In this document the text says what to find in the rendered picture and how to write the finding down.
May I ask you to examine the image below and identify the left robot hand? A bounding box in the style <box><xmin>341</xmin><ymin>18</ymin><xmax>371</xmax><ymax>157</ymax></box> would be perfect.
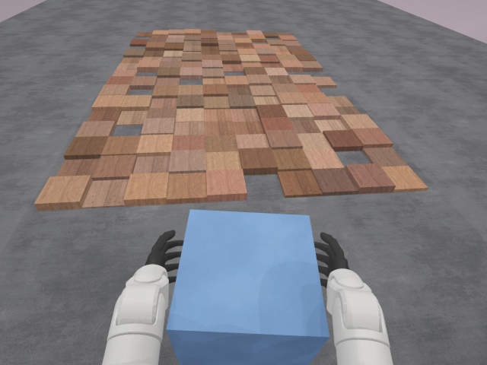
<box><xmin>145</xmin><ymin>230</ymin><xmax>184</xmax><ymax>283</ymax></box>

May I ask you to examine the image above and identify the carton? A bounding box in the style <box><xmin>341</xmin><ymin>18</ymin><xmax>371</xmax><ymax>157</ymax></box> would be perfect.
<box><xmin>166</xmin><ymin>209</ymin><xmax>329</xmax><ymax>365</ymax></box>

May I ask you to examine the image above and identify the robot right forearm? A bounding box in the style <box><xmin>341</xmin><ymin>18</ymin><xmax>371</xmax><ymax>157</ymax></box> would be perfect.
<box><xmin>326</xmin><ymin>268</ymin><xmax>393</xmax><ymax>365</ymax></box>

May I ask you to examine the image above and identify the robot left forearm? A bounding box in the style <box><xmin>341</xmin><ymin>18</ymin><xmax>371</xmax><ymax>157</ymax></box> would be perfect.
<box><xmin>102</xmin><ymin>265</ymin><xmax>169</xmax><ymax>365</ymax></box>

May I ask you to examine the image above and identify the right robot hand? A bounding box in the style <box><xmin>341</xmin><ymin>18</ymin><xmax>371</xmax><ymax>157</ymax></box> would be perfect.
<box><xmin>314</xmin><ymin>232</ymin><xmax>349</xmax><ymax>288</ymax></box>

